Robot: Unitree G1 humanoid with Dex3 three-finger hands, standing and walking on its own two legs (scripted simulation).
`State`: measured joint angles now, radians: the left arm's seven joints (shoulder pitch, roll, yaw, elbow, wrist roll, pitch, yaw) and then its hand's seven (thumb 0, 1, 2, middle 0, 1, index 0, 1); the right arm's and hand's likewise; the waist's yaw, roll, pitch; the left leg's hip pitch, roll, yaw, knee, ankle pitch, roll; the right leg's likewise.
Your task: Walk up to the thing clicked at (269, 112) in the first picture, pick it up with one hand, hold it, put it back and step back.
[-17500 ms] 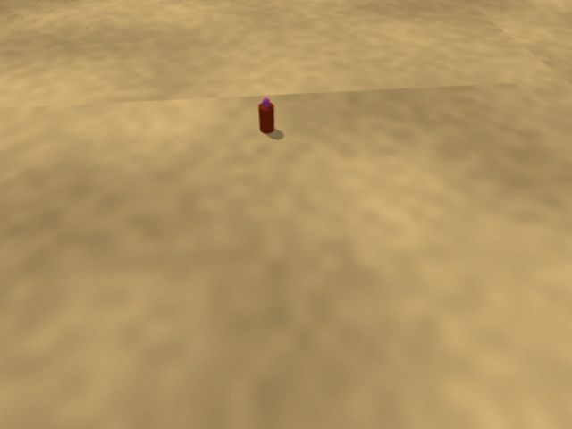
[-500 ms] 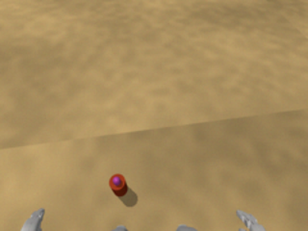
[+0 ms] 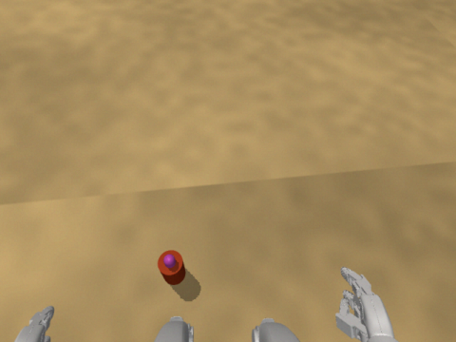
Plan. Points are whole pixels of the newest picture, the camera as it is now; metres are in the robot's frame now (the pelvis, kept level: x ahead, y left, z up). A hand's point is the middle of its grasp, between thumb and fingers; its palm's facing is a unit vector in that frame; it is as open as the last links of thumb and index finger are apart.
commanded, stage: go down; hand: left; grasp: from the side
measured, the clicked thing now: (171, 266) +0.41 +0.16 -0.59
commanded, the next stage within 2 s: none
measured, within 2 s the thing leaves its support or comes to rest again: neither
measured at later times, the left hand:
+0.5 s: hand (76, 302) +0.23 +0.30 -0.19, palm faces +0.08 -0.97 -0.21, open 17.2 cm
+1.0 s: hand (79, 276) +0.30 +0.34 -0.25, palm faces +0.08 -0.98 -0.16, open 17.3 cm
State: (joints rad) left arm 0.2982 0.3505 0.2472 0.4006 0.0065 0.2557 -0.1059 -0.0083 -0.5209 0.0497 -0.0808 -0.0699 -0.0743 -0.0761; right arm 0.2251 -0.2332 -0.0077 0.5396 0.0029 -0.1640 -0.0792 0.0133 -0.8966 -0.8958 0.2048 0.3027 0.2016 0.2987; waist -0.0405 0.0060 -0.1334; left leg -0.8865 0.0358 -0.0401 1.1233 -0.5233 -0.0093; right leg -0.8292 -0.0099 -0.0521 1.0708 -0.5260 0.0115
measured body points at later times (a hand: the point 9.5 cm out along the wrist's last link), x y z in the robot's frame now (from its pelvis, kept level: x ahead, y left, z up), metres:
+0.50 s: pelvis -0.04 +0.00 -0.11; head +0.10 +0.03 +0.32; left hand +0.23 +0.36 -0.17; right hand +0.13 -0.27 -0.19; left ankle +0.01 +0.12 -0.66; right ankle +0.00 -0.13 -0.66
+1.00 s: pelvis -0.08 +0.00 -0.21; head +0.12 +0.03 +0.19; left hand +0.29 +0.39 -0.23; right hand +0.06 -0.28 -0.32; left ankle +0.01 +0.12 -0.66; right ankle -0.01 -0.13 -0.66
